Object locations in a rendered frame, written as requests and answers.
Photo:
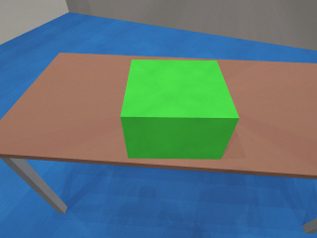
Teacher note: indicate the table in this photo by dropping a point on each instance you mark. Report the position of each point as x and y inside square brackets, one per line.
[72, 113]

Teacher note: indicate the carton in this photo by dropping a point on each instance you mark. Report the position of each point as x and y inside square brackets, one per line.
[177, 109]

